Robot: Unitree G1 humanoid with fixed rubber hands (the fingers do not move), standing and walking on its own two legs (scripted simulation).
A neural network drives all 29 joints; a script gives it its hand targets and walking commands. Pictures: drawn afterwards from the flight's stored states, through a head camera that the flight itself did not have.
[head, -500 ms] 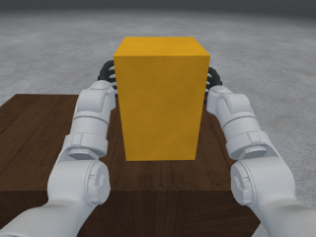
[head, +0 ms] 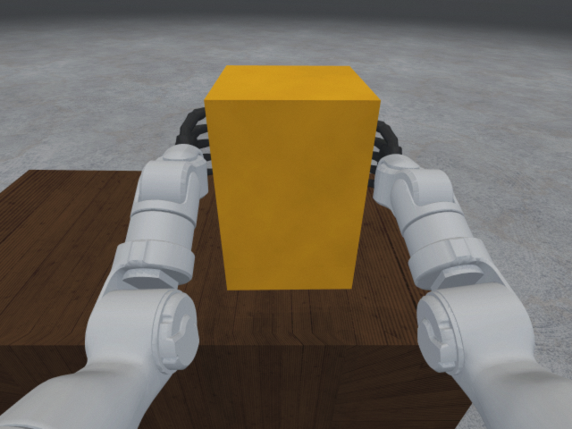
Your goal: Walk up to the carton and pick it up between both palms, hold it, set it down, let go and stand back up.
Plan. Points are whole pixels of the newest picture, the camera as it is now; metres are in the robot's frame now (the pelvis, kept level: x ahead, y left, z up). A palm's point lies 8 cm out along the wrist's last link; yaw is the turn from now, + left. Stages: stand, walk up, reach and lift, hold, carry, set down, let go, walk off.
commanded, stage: hold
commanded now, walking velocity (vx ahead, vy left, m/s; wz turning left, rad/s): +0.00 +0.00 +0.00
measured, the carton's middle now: (288, 176) +0.41 +0.00 +0.23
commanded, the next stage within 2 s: none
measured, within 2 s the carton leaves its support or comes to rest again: neither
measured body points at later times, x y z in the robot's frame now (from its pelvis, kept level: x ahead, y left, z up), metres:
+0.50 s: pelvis +0.00 +0.00 +0.00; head -0.08 +0.00 +0.44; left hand +0.40 +0.14 +0.26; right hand +0.40 -0.13 +0.25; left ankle +0.02 +0.10 -0.74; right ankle +0.07 -0.13 -0.74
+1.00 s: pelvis +0.00 +0.00 +0.00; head -0.08 +0.00 +0.44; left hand +0.40 +0.14 +0.26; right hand +0.40 -0.13 +0.25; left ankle +0.02 +0.10 -0.74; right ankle +0.07 -0.13 -0.74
